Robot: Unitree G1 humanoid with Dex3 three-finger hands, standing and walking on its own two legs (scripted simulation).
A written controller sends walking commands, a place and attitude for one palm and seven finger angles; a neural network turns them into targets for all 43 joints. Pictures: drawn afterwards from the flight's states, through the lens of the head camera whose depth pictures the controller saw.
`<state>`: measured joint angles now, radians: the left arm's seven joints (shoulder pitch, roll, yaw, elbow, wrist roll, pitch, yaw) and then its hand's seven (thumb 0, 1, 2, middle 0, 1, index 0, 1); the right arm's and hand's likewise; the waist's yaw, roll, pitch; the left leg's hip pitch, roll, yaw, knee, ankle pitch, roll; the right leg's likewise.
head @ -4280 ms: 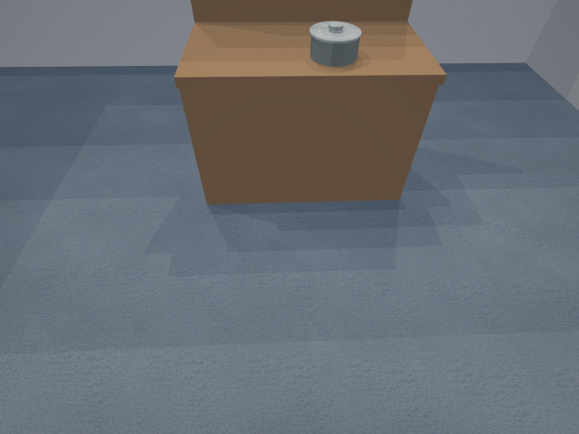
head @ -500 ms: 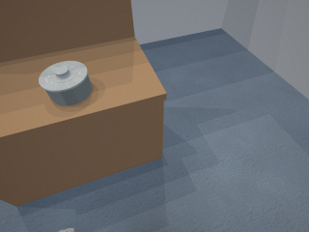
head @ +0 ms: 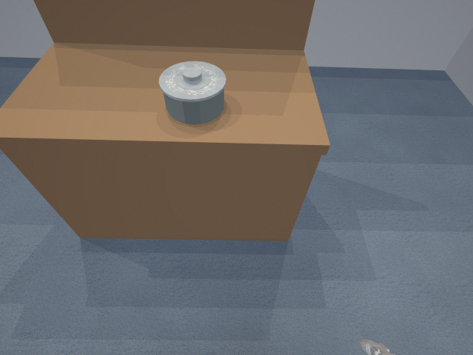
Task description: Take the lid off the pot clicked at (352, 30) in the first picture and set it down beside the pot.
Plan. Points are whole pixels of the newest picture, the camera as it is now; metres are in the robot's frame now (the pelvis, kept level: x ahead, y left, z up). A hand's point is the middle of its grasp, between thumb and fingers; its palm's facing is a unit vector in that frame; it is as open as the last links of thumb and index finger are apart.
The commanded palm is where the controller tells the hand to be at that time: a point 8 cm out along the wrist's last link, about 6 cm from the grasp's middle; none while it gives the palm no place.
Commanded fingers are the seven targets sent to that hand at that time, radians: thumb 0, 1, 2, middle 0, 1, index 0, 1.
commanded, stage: take the last steps up to it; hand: left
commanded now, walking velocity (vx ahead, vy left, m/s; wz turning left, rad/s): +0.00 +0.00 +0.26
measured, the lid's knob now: (192, 74) +0.79 +0.21 +0.01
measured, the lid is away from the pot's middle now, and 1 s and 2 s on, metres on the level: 0.00 0.00 0.00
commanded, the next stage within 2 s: come to a stop and stand still in 1.06 s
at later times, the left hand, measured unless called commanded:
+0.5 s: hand out of the picture +0.02 +0.15 -0.14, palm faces +0.16 -0.96 -0.22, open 7.3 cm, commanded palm none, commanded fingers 0.00 0.90 0.90 -0.20 -0.30 -0.20 -0.30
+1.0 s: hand (126, 322) +0.19 +0.24 -0.17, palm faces +0.14 -0.97 -0.19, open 7.3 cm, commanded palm none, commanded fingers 0.00 0.90 0.90 -0.20 -0.30 -0.20 -0.30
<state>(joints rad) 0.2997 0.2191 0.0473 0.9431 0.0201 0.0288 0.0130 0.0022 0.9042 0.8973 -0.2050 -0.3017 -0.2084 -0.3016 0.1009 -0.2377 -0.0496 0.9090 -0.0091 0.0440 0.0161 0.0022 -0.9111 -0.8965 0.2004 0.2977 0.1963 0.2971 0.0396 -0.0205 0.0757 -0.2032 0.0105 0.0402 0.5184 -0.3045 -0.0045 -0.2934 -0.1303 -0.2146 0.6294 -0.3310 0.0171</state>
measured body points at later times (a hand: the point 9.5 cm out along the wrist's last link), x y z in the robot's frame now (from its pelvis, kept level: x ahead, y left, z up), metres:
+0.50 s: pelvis +0.05 -0.02 +0.02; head +0.05 -0.05 +0.46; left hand +0.01 +0.20 -0.12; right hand +0.07 -0.26 -0.15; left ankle +0.03 +0.12 -0.65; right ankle +0.02 -0.11 -0.73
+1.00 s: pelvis +0.20 +0.06 +0.01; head +0.23 +0.07 +0.46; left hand +0.18 +0.29 -0.15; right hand +0.30 -0.16 -0.13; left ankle +0.21 +0.15 -0.73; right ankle +0.18 -0.07 -0.65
